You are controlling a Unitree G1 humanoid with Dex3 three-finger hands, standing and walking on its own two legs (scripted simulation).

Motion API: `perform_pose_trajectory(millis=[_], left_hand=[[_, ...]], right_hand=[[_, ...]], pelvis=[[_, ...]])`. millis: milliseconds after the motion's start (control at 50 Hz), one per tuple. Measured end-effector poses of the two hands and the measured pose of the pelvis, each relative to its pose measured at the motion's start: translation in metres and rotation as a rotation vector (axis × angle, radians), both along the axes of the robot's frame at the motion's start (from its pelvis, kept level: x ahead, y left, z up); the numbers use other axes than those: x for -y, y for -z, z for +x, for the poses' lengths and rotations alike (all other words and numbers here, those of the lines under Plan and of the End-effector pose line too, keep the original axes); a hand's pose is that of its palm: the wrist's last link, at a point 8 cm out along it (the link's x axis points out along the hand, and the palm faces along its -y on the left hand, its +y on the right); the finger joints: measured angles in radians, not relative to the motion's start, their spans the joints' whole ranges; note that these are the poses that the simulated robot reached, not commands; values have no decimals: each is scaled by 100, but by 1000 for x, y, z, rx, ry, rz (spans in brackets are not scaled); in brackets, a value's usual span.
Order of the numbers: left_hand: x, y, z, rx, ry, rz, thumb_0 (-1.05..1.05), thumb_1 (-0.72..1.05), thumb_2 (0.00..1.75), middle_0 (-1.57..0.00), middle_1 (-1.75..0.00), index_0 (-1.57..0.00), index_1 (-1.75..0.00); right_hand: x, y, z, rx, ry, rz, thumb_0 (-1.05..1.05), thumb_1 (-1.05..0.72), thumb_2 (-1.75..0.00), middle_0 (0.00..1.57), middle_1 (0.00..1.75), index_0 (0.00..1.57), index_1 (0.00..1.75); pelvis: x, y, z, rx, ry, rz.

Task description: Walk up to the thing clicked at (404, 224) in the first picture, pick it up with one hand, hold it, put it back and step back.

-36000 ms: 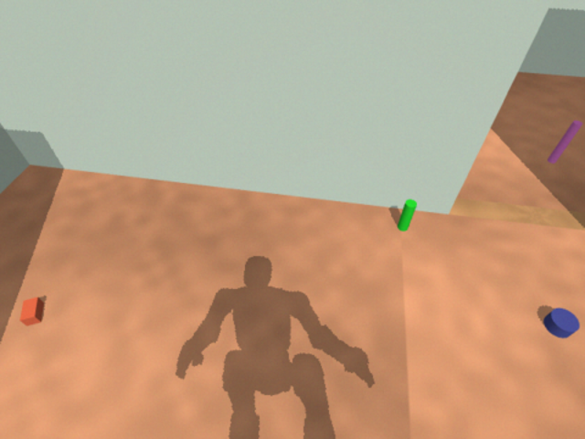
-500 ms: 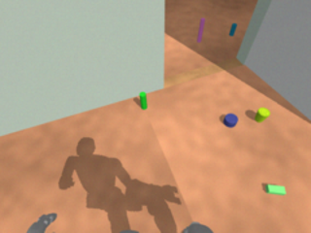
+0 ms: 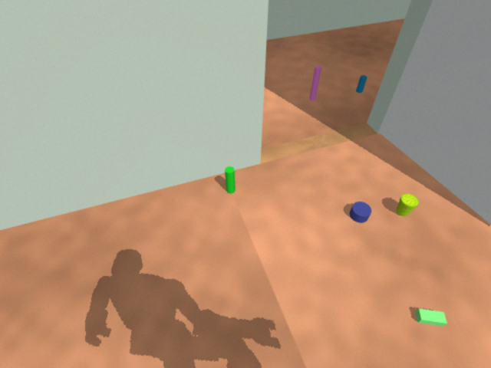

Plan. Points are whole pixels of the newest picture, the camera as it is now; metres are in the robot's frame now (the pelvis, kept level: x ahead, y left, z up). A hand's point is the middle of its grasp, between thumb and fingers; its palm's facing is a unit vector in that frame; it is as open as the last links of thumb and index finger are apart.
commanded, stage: step back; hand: left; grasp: from the side
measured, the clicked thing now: (230, 180) +1.09 +0.17 -0.68
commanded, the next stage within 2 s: stand in 0.52 s
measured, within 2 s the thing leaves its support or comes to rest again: neither
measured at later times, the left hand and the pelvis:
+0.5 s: hand (107, 362) +0.15 +0.27 -0.14, palm faces -0.03 -0.92 -0.38, open 7.4 cm; pelvis +0.04 +0.01 +0.00, yaw -2 degrees
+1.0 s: hand out of the picture +0.10 +0.25 -0.13, palm faces -0.06 -0.94 -0.34, open 7.4 cm; pelvis +0.01 +0.00 +0.02, yaw -2 degrees
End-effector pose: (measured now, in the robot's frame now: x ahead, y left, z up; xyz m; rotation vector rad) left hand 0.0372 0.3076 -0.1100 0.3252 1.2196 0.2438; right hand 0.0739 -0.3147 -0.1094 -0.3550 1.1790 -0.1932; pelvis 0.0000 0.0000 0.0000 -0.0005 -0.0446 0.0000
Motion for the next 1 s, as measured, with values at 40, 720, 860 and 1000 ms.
perform_pose_trajectory(millis=[40,720,860,1000], left_hand=[[-6,2,5,-10,5,-5,0,90,89,-21,-30,-20,-30],[9,-9,103,57,85,-35,0,90,89,-20,-30,-20,-30],[16,-11,86,33,86,-47,0,90,89,-20,-30,-20,-30],[15,-13,62,5,73,-39,0,90,89,-20,-30,-20,-30]], right_hand=[[-6,-1,-4,-6,12,-4,0,-90,-90,20,30,20,29],[-26,-13,48,41,54,32,0,-90,-89,20,30,20,29],[-24,-16,35,35,57,37,0,-90,-90,20,30,20,29],[-22,-11,14,-2,61,54,0,-90,-90,20,30,20,29]], pelvis=[[-5,0,3,-1,10,11],[-9,-16,33,4,35,2],[-6,-20,22,11,37,3],[-2,-22,14,8,33,3]])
